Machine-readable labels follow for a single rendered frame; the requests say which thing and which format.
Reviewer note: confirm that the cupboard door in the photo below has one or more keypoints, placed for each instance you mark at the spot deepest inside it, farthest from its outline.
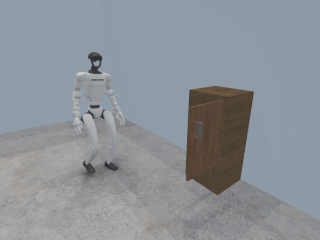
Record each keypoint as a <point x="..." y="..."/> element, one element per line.
<point x="203" y="154"/>

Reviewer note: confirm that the right robot forearm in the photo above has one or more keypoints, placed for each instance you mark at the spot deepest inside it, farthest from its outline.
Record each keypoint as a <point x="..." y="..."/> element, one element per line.
<point x="76" y="106"/>

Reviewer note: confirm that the right robot shin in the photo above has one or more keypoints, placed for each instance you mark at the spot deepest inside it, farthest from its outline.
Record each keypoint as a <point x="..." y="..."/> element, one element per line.
<point x="90" y="154"/>

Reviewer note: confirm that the robot right hand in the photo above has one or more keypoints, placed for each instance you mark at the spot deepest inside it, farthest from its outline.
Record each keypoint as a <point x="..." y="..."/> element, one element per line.
<point x="77" y="125"/>

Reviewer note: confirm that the right robot thigh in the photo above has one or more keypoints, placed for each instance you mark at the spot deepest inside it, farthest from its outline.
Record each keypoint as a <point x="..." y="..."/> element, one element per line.
<point x="91" y="130"/>

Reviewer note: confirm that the left robot forearm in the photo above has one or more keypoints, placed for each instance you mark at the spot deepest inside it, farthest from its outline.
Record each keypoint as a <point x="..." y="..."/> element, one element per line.
<point x="114" y="103"/>

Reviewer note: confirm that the right robot upper arm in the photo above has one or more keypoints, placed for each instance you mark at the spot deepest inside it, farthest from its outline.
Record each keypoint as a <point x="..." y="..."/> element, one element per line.
<point x="79" y="78"/>

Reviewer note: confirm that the robot left hand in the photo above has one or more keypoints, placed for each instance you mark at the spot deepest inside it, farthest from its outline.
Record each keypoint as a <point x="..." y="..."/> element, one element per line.
<point x="120" y="117"/>

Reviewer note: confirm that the left robot upper arm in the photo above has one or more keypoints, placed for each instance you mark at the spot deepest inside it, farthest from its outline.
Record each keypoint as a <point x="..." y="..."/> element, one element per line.
<point x="108" y="85"/>

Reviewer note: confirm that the handle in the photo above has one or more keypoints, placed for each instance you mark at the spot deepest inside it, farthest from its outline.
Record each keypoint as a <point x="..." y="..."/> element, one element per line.
<point x="199" y="133"/>

